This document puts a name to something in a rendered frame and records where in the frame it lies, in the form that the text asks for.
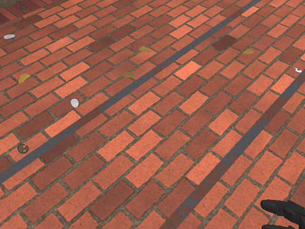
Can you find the right robot hand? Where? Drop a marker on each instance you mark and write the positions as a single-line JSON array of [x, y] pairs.
[[287, 209]]

